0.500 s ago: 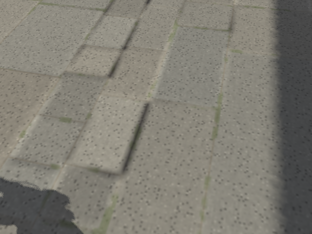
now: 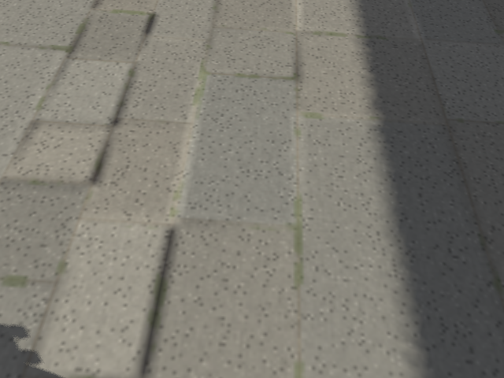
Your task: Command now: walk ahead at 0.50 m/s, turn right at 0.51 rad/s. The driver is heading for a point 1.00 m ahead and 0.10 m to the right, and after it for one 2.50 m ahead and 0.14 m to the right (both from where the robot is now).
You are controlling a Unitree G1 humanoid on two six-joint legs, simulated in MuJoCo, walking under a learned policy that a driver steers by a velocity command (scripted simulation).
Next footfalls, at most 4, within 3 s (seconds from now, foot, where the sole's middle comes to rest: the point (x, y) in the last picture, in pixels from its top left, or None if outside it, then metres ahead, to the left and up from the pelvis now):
0.36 right None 0.31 -0.15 -0.78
0.94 left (281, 324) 0.64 -0.07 -0.78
1.46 right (324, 231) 0.96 -0.21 -0.78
1.96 left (247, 177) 1.17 0.04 -0.78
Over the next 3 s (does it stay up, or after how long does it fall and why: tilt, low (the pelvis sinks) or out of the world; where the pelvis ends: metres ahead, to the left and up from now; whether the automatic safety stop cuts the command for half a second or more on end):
stays up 1.57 -0.12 -0.01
